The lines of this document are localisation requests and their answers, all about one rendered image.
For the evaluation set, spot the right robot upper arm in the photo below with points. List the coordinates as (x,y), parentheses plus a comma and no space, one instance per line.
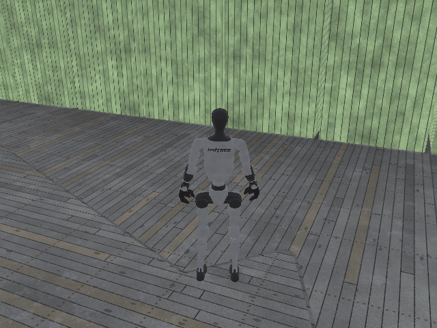
(244,156)

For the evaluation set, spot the left robot upper arm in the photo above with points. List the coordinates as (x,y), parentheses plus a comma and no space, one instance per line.
(194,155)

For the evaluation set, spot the robot right thigh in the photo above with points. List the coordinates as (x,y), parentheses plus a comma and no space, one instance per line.
(234,207)

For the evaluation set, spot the robot right forearm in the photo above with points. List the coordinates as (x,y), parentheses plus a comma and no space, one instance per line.
(252,180)

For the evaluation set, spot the robot left forearm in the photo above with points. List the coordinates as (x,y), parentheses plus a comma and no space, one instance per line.
(186,180)

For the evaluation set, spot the robot left foot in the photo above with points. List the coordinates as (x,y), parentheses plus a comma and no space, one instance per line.
(201,275)

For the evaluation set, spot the robot left hand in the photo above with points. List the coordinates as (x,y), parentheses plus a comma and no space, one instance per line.
(187,193)

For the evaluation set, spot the robot right hand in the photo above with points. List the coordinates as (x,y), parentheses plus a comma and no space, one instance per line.
(250,190)

